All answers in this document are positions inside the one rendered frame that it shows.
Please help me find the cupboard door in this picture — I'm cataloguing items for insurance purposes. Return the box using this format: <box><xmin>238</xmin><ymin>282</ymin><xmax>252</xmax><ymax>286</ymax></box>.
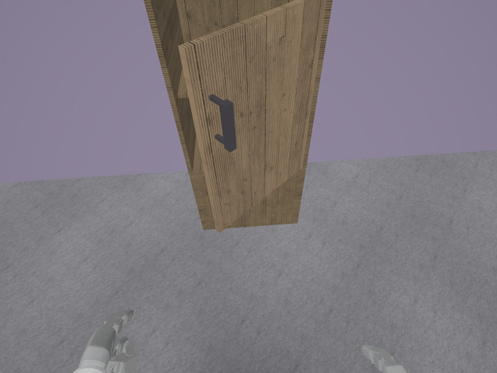
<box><xmin>178</xmin><ymin>0</ymin><xmax>327</xmax><ymax>233</ymax></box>

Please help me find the handle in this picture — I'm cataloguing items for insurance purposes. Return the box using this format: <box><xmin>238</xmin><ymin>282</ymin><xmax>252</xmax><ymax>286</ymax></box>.
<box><xmin>209</xmin><ymin>94</ymin><xmax>237</xmax><ymax>152</ymax></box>

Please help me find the robot left hand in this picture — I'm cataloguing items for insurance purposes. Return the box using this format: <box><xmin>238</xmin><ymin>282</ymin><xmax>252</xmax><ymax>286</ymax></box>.
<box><xmin>78</xmin><ymin>309</ymin><xmax>139</xmax><ymax>373</ymax></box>

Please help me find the robot right hand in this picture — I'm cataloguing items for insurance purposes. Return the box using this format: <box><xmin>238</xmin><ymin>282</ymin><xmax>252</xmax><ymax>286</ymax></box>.
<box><xmin>362</xmin><ymin>345</ymin><xmax>407</xmax><ymax>373</ymax></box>

